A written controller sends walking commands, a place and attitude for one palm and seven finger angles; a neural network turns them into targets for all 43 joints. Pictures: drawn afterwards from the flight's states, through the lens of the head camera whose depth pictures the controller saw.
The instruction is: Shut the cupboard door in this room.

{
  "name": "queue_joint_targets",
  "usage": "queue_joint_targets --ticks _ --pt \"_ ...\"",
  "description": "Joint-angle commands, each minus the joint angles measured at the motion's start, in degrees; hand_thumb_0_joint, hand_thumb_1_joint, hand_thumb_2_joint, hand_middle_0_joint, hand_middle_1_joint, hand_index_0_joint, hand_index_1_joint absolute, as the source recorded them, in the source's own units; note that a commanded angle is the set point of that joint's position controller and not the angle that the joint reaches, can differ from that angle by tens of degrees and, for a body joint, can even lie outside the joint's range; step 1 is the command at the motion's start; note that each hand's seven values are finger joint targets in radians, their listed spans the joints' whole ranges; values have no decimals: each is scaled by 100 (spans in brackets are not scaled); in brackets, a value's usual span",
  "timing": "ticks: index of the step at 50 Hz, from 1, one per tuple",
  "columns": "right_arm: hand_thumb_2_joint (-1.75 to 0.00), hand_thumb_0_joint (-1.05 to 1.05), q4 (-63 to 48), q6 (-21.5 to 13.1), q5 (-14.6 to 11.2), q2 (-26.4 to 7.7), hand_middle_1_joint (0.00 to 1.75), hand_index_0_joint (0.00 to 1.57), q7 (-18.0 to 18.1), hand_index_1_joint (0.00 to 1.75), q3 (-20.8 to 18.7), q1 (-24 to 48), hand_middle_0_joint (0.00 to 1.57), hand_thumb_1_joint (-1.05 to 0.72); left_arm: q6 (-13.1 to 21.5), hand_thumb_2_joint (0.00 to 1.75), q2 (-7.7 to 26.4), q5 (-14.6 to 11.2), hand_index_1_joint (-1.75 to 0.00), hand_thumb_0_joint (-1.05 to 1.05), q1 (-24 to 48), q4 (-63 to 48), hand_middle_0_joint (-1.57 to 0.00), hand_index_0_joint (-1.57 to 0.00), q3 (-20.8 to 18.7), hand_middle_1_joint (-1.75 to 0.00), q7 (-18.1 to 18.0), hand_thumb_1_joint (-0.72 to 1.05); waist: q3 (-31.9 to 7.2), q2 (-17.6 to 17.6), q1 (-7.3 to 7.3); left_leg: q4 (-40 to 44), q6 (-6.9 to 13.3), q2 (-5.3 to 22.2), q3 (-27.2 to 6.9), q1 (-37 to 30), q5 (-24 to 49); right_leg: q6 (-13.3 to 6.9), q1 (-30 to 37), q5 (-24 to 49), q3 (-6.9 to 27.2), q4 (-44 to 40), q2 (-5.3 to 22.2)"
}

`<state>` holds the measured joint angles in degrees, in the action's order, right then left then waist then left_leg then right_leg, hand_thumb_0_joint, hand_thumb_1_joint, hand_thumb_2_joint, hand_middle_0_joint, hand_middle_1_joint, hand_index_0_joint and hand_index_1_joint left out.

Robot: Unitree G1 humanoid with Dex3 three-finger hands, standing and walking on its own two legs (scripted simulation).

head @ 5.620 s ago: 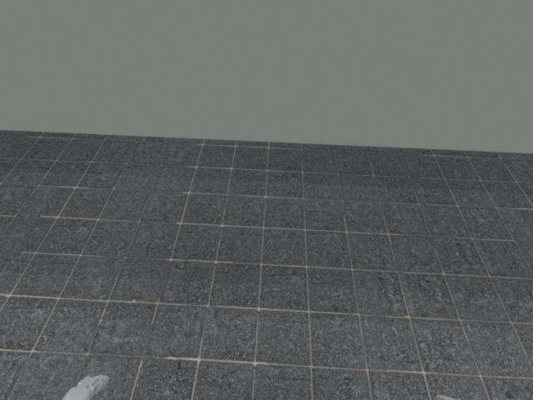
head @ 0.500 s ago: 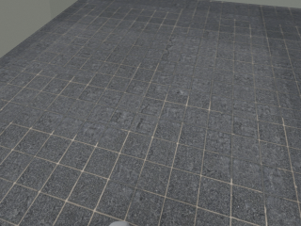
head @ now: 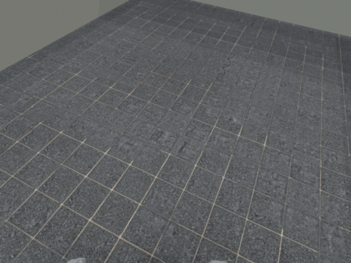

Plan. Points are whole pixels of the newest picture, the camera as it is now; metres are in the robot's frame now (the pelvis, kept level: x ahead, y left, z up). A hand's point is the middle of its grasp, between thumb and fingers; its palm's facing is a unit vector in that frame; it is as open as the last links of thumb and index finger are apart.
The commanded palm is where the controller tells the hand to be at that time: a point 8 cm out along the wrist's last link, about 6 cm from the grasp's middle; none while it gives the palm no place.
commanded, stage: turn or walk to find it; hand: left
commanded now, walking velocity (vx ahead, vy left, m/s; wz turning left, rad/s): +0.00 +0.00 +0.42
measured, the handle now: out of the picture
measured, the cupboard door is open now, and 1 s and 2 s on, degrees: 56 56 56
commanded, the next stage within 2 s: none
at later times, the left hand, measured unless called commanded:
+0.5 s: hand out of the picture -0.02 +0.15 -0.16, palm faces +0.26 -0.93 -0.25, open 7.4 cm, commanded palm none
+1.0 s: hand out of the picture -0.11 +0.23 -0.17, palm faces +0.46 -0.85 -0.25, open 7.4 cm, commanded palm none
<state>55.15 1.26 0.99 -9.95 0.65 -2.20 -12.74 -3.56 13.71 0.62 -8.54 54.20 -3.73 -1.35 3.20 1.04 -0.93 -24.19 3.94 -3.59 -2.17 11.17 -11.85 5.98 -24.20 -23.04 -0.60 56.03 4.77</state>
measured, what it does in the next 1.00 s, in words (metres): steps on the spot, turning left: right foot, then left foot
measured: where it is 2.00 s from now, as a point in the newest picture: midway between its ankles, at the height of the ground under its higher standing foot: outside the picture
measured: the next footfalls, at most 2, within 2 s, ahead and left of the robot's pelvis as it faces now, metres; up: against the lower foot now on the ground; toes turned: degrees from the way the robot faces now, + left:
right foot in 0.18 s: +0.03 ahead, -0.15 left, +0.00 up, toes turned +2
left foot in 0.66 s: -0.08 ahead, +0.10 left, +0.00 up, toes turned +22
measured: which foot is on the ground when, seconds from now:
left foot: down 0.00-0.20, up 0.22-0.64, down 0.66-1.00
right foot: up 0.00-0.16, down 0.18-0.66, up 0.68-1.00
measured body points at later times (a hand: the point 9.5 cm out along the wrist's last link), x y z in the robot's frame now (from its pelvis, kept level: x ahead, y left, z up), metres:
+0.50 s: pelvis -0.04 -0.05 +0.00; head -0.02 -0.07 +0.45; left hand -0.03 +0.20 -0.14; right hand +0.03 -0.31 -0.16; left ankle -0.11 +0.10 -0.67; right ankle -0.01 -0.15 -0.74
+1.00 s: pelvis -0.08 +0.00 +0.00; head -0.07 +0.03 +0.45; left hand -0.13 +0.27 -0.15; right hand +0.09 -0.18 -0.14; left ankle -0.11 +0.08 -0.74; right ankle -0.03 -0.15 -0.67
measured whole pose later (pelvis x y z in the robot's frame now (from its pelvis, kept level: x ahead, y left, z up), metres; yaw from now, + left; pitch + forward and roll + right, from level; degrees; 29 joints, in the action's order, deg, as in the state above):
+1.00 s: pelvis -0.08 +0.00 +0.00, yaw +26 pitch -1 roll -1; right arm 54.7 1.0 0.9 -10.0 0.7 -2.0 -11.0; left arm -3.5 14.3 0.6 -10.0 55.2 -3.8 -1.2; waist 3.4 1.2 0.0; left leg -24.5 3.2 -2.8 -2.2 11.5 -12.2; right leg 5.8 -24.6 -23.2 -1.1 57.5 4.7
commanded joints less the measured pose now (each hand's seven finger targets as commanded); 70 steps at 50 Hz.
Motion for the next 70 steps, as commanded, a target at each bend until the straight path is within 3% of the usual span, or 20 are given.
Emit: queue_joint_targets --ticks 1,7,8,10,13,16,27,31,32,33,34,40,50,58,59,61,62,64,66,70 --pt "-90 0 -250 -62 53 -1227 30 20 58 30 -341 -366 20 -90 163 90 323 -8 -30 0 245 -565 -20 -20 -35 -30 -20 90 -358 -858 -139 509 670 1678 -1780 -391 2278 -100 -153 -235 54 -571 -85" --pt "-90 0 -295 -10 24 -1185 30 20 13 30 -375 -154 20 -90 265 90 344 -49 -30 0 -392 -455 -20 -20 -55 -30 -54 90 -587 -760 196 84 330 1233 -1878 661 1460 -272 1592 909 -80 -2815 -302" --pt "-90 0 -309 -14 -14 -1034 30 20 -12 30 -362 -204 20 -90 315 90 509 -24 -30 0 -542 -436 -20 -20 -85 -30 -77 90 -660 -342 256 -238 67 964 -1667 1124 843 -333 2241 1237 157 -3509 -7" --pt "-90 0 -479 12 -20 -698 30 20 -24 30 -347 -212 20 -90 363 90 1226 70 -30 0 -676 -510 -20 -20 -202 -30 -116 90 -560 1508 350 -2582 -545 -116 -214 2303 -2048 -1338 2228 1370 2233 -4211 2298" --pt "-90 0 -158 243 69 -843 30 20 -110 30 -445 -457 20 -90 350 90 777 11 -30 0 192 -730 -20 -20 -117 -30 -104 90 66 850 -79 -4371 -585 275 -353 1968 -1265 -1229 665 31 1243 -4519 1552" --pt "-90 0 -8 244 55 -728 30 20 -150 30 -398 -697 20 -90 416 90 504 10 -30 0 168 -680 -20 -20 -25 -30 -83 90 55 691 -167 -4649 -726 402 -101 2006 -687 -1077 955 1127 289 -4174 1122" --pt "-90 0 -264 132 -39 -600 30 20 -135 30 -244 239 20 -90 371 90 929 137 -30 0 -792 -245 -20 -20 -190 -30 -66 90 -354 1104 363 -2178 -773 558 495 1318 -1557 -1449 1827 2577 44 -3508 1600" --pt "-90 0 -164 20 -61 -677 30 20 -102 30 -223 -231 20 -90 312 90 967 75 -30 0 -675 -167 -20 -20 -201 -30 -35 90 -662 861 52 -280 -654 418 709 27 -305 -966 1451 2869 -483 -2596 1395" --pt "-90 0 -107 -36 -48 -939 30 20 -104 30 -271 -452 20 -90 270 90 817 13 -30 0 -671 -215 -20 -20 -171 -30 -22 90 -852 181 -94 267 -549 736 340 -714 415 -664 909 2216 -769 -1893 1139" --pt "-90 0 -147 -86 5 -1504 30 20 -80 30 -402 -545 20 -90 232 90 424 -24 -30 0 -699 -383 -20 -20 -100 -30 5 90 -776 -1560 -158 578 -5 2173 -1526 -1289 1909 -217 -596 -143 -1040 -738 391" --pt "-90 0 -106 -32 -7 -1783 30 20 -50 30 -443 -752 20 -90 178 90 344 35 -30 0 -314 -530 -20 -20 4 -30 -9 90 -691 -1648 -301 580 446 2693 -1748 -909 2795 -179 -723 -1288 -591 41 222" --pt "-90 0 -288 -113 0 -1233 30 20 83 30 -240 150 20 -90 151 90 481 42 -30 0 -427 -139 -20 -20 -92 -30 76 90 -224 -1016 69 572 351 1661 -820 -433 2475 -127 -728 84 -101 881 170" --pt "-90 0 -228 -84 30 -1237 30 20 71 30 -327 -364 20 -90 167 90 397 3 -30 0 160 -449 -20 -20 -44 -30 0 90 -419 -827 -168 465 629 1714 -1620 -751 2619 -54 -515 -203 51 -95 -22" --pt "-90 0 -338 -2 34 -1225 30 20 18 30 -380 -74 20 -90 264 90 341 -53 -30 0 -393 -431 -20 -20 -44 -30 -40 90 -618 -818 165 54 364 1293 -1870 475 1721 -250 1386 728 -88 -2594 -323" --pt "-90 0 -337 -6 -7 -1122 30 20 -3 30 -373 -41 20 -90 321 90 487 -31 -30 0 -591 -383 -20 -20 -71 -30 -54 90 -664 -459 279 -258 114 1040 -1677 909 1172 -276 2031 1240 27 -3399 -138" --pt "-90 0 -535 -5 -30 -653 30 20 -29 30 -313 -108 20 -90 394 90 1261 85 -30 0 -748 -446 -20 -20 -216 -30 -101 90 -596 1691 374 -2410 -567 -155 -215 2411 -2015 -1231 2516 1579 2252 -4111 2181" --pt "-90 0 -497 67 16 -912 30 20 -34 30 -403 -32 20 -90 349 90 1198 36 -30 0 -613 -533 -20 -20 -175 -30 -107 90 -490 1015 338 -3423 -533 100 -406 2114 -2084 -1550 1633 1342 1988 -4164 2317" --pt "-90 0 -277 213 43 -885 30 20 -94 30 -437 -250 20 -90 335 90 842 18 -30 0 127 -694 -20 -20 -159 -30 -125 90 -17 866 -12 -4293 -545 301 -410 2011 -1459 -1327 808 208 1440 -4427 1718" --pt "-90 0 -84 235 61 -771 30 20 -146 30 -405 -477 20 -90 395 90 558 12 -30 0 267 -688 -20 -20 -39 -30 -80 90 147 573 -161 -4633 -653 372 -204 1997 -842 -1122 813 954 538 -4186 1204" --pt "-90 0 -57 242 48 -747 30 20 -152 30 -381 -443 20 -90 440 90 534 25 -30 0 -205 -533 -20 -20 -46 -30 -80 90 -55 850 7 -4536 -818 471 -70 2117 -615 -1125 1362 1398 185 -4059 1151"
